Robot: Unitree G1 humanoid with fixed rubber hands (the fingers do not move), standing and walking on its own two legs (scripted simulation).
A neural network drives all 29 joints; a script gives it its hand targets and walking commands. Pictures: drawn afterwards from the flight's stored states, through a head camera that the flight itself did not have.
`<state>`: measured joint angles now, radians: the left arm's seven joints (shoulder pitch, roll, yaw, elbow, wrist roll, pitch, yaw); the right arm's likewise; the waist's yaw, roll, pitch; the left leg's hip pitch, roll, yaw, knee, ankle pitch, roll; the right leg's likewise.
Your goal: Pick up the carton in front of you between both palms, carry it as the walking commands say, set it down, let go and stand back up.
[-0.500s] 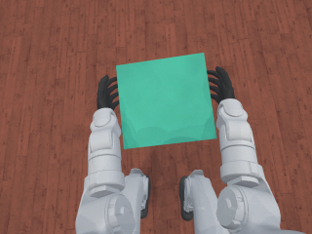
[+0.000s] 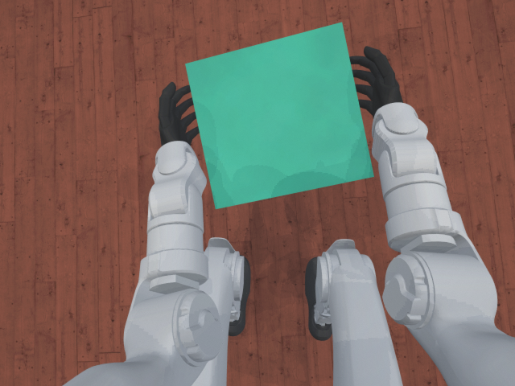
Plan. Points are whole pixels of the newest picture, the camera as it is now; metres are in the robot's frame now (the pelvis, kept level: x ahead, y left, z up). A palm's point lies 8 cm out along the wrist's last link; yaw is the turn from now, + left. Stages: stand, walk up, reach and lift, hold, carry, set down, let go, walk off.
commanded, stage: set down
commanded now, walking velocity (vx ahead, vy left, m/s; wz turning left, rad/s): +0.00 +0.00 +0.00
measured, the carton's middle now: (280, 134) +0.48 -0.01 -0.18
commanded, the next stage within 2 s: none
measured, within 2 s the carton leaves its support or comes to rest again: rests again in 1.10 s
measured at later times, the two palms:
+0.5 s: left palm (205, 150) +0.47 +0.13 -0.24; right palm (357, 116) +0.53 -0.16 -0.25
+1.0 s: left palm (205, 148) +0.48 +0.14 -0.26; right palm (351, 121) +0.53 -0.16 -0.29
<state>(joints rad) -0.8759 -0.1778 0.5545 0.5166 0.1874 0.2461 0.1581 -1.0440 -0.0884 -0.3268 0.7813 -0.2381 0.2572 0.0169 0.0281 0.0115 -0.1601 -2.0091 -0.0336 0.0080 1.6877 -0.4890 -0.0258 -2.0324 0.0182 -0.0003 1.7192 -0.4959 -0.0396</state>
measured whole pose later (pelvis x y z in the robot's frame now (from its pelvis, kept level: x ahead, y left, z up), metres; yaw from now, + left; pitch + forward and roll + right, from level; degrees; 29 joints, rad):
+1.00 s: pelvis -0.02 +0.00 -0.13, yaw +2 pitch +40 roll +6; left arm -1.26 -0.04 0.59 0.86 0.07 0.18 0.17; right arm -1.47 -0.35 -0.03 1.21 -0.07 0.19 -0.03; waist 0.09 0.06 0.18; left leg -2.28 -0.09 0.01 2.11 -0.55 -0.09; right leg -2.34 0.03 0.02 2.17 -0.53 -0.06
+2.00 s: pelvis -0.02 +0.00 -0.14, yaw +2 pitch +35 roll +5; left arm -1.25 0.17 0.25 1.02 -0.25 0.02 0.18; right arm -1.48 -0.56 0.13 1.21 0.20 0.05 0.02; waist 0.08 0.08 0.36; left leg -2.23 -0.10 0.02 2.17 -0.56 -0.08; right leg -2.28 0.02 0.03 2.23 -0.56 -0.05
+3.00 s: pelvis +0.02 -0.01 +0.10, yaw -2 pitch +45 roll +4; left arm -0.81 -0.02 0.35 0.55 -0.03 0.18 0.18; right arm -1.17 -0.44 -0.14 1.00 -0.05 0.18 0.13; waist 0.13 -0.01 -0.08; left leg -1.67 -0.05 -0.02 1.28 -0.40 -0.05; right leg -1.71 0.05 0.04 1.32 -0.39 -0.03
